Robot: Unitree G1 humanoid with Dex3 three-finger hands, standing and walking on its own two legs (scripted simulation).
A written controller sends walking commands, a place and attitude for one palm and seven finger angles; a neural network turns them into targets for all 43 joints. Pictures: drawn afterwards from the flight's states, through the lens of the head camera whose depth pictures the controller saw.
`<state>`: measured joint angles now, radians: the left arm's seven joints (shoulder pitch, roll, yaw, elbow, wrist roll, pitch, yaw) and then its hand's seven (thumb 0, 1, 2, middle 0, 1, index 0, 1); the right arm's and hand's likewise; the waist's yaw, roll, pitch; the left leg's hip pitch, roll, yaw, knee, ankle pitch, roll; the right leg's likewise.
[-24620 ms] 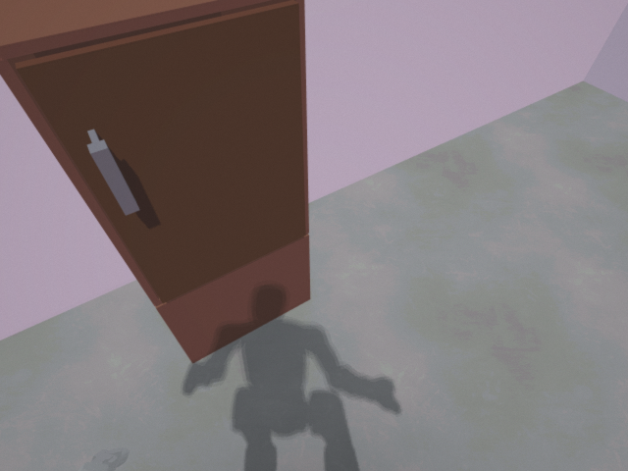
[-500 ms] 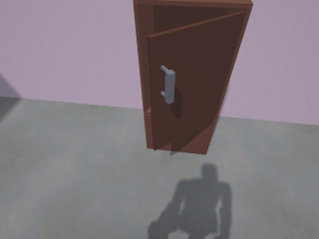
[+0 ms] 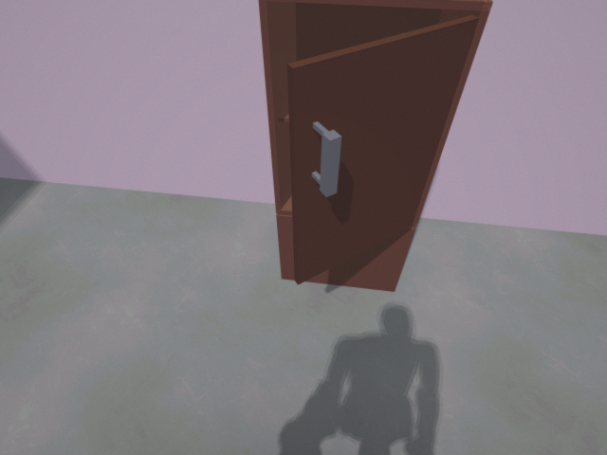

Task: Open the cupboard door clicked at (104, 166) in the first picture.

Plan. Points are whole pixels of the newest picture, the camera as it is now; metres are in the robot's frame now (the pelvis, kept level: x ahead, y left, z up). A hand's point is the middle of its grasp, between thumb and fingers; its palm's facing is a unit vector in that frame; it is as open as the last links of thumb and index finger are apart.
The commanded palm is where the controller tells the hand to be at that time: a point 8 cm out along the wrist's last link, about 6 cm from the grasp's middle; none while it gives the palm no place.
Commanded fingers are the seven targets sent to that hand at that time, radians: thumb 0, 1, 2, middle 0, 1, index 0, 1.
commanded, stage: look to check the result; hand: left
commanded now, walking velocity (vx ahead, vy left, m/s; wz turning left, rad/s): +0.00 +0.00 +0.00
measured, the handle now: (323, 159) +0.60 +0.00 +0.06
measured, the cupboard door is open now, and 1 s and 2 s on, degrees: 39 39 39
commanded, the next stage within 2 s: walk to a spot facing it in 0.20 s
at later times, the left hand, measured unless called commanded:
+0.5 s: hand out of the picture +0.00 +0.16 -0.18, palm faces +0.02 -0.99 -0.17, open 7.4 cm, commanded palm none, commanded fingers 0.00 0.90 0.90 -0.20 -0.30 -0.20 -0.30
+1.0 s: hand out of the picture +0.11 +0.13 -0.16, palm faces -0.22 -0.93 -0.28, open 7.4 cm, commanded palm none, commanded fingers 0.00 0.90 0.90 -0.20 -0.30 -0.20 -0.30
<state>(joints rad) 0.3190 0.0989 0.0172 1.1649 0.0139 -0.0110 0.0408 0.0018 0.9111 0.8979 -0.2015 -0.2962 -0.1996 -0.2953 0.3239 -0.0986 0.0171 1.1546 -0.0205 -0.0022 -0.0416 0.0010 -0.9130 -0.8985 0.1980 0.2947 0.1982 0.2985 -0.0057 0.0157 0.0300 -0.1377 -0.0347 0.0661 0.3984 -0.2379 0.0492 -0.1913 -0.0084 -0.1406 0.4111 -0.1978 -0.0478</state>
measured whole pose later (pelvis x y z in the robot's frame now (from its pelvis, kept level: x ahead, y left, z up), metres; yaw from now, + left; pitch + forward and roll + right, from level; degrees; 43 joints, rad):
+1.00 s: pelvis +0.01 -0.05 +0.00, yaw -18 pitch +1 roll +3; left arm 0.21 0.19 0.08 0.96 0.03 0.02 0.02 0.00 0.91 0.90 -0.20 -0.30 -0.20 -0.30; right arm 0.09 -0.23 -0.07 0.94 -0.02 0.06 -0.02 0.01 -0.91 -0.90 0.20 0.29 0.20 0.30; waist 0.02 0.00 0.12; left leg -0.48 0.04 0.00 1.09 -0.40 -0.05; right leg -0.27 0.05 0.05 0.49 -0.23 -0.08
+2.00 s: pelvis +0.05 -0.04 +0.00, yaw -53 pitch +1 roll +1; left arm 0.16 0.21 0.05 0.89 0.03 0.03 0.00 0.00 0.91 0.90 -0.20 -0.30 -0.20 -0.30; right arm 0.18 -0.23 -0.06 0.91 -0.01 0.06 -0.01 0.01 -0.91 -0.90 0.20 0.29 0.20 0.30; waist -0.02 -0.01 0.11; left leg -0.47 0.06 0.01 1.00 -0.41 -0.08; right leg -0.27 0.04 0.06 0.49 -0.23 -0.04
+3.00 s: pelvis +0.14 -0.20 -0.02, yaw -87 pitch +1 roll -1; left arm 0.33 0.22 0.08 1.02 0.02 0.00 -0.03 0.01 0.91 0.90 -0.21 -0.30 -0.20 -0.30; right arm 0.16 -0.20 -0.04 0.87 -0.04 -0.06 0.00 0.00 -0.91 -0.90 0.20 0.30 0.20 0.30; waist 0.03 -0.05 0.06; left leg -0.38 0.05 0.08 0.62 -0.25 0.02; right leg -0.25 0.04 0.08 0.90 -0.49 -0.04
